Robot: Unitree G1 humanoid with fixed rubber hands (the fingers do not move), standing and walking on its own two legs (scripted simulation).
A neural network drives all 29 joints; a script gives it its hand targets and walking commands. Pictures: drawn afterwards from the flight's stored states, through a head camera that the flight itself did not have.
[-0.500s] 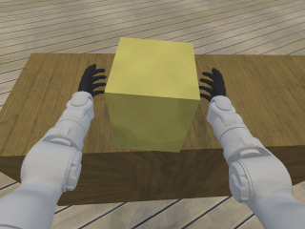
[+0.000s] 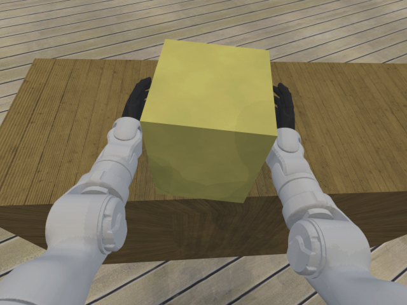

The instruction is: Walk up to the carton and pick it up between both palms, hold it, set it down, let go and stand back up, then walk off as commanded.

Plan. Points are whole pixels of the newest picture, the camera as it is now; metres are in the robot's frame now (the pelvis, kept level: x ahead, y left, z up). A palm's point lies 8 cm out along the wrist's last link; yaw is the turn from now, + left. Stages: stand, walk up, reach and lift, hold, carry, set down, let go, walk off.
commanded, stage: reach and lift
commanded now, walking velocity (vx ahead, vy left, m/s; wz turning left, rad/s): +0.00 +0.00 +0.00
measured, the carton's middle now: (207, 128) +0.46 -0.01 +0.06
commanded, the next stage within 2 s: none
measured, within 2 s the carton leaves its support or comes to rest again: leaves its support in 1.40 s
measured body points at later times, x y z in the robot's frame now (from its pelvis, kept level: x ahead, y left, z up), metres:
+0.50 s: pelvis +0.00 -0.01 +0.00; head +0.07 +0.01 +0.44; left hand +0.47 +0.13 +0.08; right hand +0.44 -0.16 +0.09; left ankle +0.04 +0.09 -0.73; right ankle -0.04 -0.11 -0.73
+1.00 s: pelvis +0.00 -0.01 +0.00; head +0.07 +0.01 +0.44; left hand +0.47 +0.13 +0.08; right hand +0.44 -0.16 +0.09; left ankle +0.04 +0.09 -0.73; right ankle -0.04 -0.11 -0.73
